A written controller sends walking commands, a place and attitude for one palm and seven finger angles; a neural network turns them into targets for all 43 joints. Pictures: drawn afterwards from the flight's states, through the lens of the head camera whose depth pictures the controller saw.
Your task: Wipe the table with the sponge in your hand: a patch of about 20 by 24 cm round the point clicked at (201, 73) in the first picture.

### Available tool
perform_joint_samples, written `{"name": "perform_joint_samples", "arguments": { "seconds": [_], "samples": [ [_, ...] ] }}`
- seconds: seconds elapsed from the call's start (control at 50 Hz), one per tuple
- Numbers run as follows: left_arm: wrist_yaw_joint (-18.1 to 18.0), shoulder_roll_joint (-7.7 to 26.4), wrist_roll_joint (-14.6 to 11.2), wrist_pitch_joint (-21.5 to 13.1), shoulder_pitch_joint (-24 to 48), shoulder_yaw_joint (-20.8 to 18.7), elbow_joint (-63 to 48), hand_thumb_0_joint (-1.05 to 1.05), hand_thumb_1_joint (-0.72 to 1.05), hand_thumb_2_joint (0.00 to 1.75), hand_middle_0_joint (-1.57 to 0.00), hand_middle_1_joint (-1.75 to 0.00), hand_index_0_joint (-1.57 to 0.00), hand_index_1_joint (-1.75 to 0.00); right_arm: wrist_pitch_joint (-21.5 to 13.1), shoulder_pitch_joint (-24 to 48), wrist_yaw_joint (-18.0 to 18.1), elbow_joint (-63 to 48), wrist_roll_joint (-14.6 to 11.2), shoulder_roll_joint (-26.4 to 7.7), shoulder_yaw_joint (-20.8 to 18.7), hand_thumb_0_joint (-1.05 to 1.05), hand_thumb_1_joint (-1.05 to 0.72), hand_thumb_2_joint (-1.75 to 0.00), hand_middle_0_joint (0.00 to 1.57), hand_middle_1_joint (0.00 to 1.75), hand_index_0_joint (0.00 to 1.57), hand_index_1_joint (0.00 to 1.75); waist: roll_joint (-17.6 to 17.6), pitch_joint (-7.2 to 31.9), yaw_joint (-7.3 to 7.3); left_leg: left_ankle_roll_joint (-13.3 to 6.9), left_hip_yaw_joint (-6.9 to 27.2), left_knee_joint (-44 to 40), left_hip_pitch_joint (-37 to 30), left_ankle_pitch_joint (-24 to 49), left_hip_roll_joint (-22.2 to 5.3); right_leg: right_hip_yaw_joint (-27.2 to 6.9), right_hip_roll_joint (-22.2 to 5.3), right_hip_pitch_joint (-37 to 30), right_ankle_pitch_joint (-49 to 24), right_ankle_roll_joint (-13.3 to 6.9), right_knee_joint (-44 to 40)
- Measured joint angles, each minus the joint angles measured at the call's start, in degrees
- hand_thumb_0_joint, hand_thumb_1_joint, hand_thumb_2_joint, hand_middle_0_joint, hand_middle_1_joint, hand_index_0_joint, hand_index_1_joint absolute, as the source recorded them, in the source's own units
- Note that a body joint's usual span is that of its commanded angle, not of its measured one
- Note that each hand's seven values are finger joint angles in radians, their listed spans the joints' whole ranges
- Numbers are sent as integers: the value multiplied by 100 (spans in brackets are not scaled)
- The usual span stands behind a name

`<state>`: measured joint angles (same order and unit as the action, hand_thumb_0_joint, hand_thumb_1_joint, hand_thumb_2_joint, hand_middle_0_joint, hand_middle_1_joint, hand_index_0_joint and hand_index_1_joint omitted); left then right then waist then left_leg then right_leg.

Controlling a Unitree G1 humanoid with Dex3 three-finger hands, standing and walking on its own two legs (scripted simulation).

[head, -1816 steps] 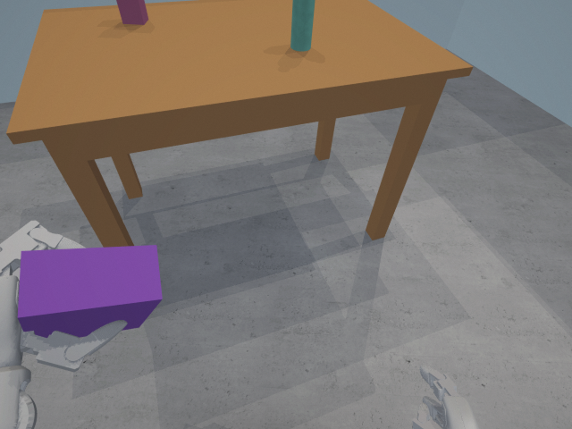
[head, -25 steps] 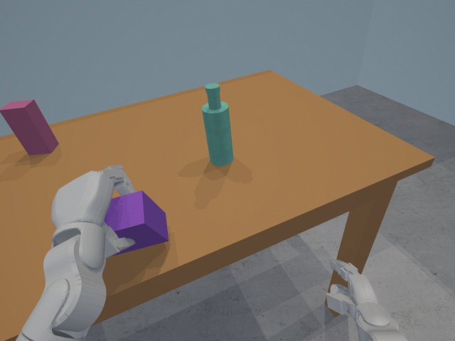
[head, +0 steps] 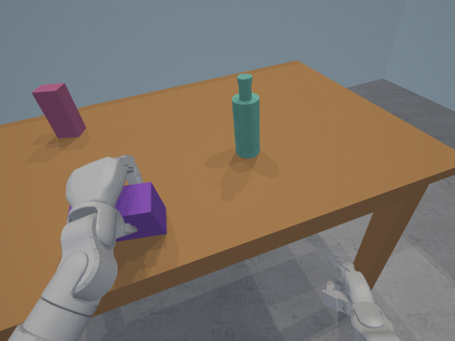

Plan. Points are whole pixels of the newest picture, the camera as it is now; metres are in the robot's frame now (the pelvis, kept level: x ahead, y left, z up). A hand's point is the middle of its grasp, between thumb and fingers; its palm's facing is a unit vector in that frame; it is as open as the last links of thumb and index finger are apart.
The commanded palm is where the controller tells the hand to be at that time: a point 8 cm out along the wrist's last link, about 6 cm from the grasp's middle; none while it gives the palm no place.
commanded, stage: wipe forward along the middle lane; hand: left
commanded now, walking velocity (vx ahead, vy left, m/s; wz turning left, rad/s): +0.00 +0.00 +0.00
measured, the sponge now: (126, 218) +0.29 +0.24 +0.10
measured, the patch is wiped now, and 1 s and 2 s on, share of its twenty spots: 1.00 1.00 1.00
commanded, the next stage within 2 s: slide back across to the first lane in 1.42 s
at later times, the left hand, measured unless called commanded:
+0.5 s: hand (125, 184) +0.32 +0.25 +0.15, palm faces +0.09 -0.13 -0.99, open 9.8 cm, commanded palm +0.29 +0.26 +0.19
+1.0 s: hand (121, 166) +0.37 +0.27 +0.15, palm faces -0.05 -0.06 -1.00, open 9.9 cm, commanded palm +0.35 +0.29 +0.19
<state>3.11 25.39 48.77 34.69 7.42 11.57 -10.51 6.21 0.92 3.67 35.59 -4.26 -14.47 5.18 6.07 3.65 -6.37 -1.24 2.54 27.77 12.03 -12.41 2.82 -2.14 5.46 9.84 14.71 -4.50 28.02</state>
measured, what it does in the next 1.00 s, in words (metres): stands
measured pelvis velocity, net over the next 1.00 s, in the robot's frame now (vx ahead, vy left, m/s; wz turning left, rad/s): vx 0.01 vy -0.03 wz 0.02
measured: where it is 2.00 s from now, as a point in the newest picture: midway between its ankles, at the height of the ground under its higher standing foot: outside the picture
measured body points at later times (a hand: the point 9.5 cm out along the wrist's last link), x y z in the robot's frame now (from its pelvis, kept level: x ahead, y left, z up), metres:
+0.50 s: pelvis +0.01 +0.00 +0.00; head -0.03 -0.05 +0.45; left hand +0.32 +0.25 +0.20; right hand +0.26 -0.20 -0.07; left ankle +0.03 +0.11 -0.74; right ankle +0.01 -0.07 -0.74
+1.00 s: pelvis +0.01 -0.03 +0.00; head -0.01 -0.07 +0.45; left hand +0.37 +0.27 +0.20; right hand +0.18 -0.28 -0.11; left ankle +0.03 +0.11 -0.74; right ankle +0.01 -0.07 -0.74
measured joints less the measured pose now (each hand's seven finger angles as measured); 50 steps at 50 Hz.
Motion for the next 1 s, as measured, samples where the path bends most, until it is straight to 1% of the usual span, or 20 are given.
{"name": "perform_joint_samples", "arguments": {
  "seconds": [0.06,0.16,0.26,0.36,0.48,0.54,0.64,0.74,0.8,0.88,1.0],
  "samples": [
    [44,-73,51,81,179,-8,180,0,-57,106,-75,-142,-87,-136,-2,-7,-34,9,-10,15,11,1,-91,-89,20,30,20,30,-12,27,8,-18,0,-46,24,22,24,-1,-26,30,-5,17,-24],
    [105,-182,141,179,262,43,313,0,-58,106,-77,-141,-87,-136,54,-39,-91,60,-8,-24,14,1,-91,-89,20,30,20,30,-3,94,10,-47,12,-64,30,6,55,7,-56,24,18,43,-50],
    [225,-197,214,226,544,124,592,0,-60,107,-79,-139,-88,-137,100,-47,-46,135,-12,-71,25,1,-91,-89,20,30,20,30,-46,88,6,-49,50,-58,39,-3,79,47,-78,26,50,44,-34],
    [321,-180,337,215,947,134,1047,1,-61,107,-81,-137,-89,-137,102,-50,-13,166,-11,-96,18,1,-91,-89,20,30,20,30,-73,71,40,-29,76,-59,98,14,76,75,-74,86,45,22,-26],
    [439,-161,425,126,1124,70,1520,1,-61,106,-82,-136,-89,-138,111,-137,-15,180,-11,-127,13,1,-91,-89,20,30,20,30,-54,135,108,1,68,-44,148,-1,42,67,-41,143,45,-4,-11],
    [507,-108,457,8,1247,22,1788,1,-61,105,-82,-135,-88,-139,96,-195,4,225,-5,-142,21,1,-91,-89,20,30,20,30,-74,155,133,25,71,-23,151,-16,21,72,-18,150,57,-28,12],
    [551,44,592,-225,1642,-22,2464,0,-61,105,-82,-133,-87,-141,35,-292,47,284,1,-181,7,1,-91,-89,20,30,20,30,-96,139,209,66,106,8,178,-21,-17,108,23,166,51,-79,24],
    [681,223,477,-567,1968,-244,3090,0,-61,105,-82,-132,-87,-142,-28,-434,93,301,17,-231,-54,1,-91,-89,20,30,20,30,-92,106,324,59,142,37,254,-21,-59,147,69,215,15,-125,-4],
    [734,309,473,-829,2101,-365,3377,-1,-61,105,-82,-132,-86,-143,-56,-570,109,313,27,-274,-100,1,-91,-89,20,30,20,30,-91,100,373,40,168,60,307,-32,-79,173,92,246,1,-151,-24],
    [738,428,540,-1161,2260,-469,3718,-1,-61,104,-82,-131,-86,-144,-56,-754,121,341,40,-327,-168,1,-91,-89,20,30,20,30,-83,95,417,-6,189,93,388,-52,-100,195,120,303,-13,-179,-45],
    [672,610,463,-1558,2483,-709,4192,-2,-61,104,-82,-131,-85,-144,-20,-964,122,423,40,-355,-247,1,-91,-89,20,30,20,30,-89,106,481,-62,204,136,527,-78,-133,210,158,413,-33,-211,-70]
  ]
}}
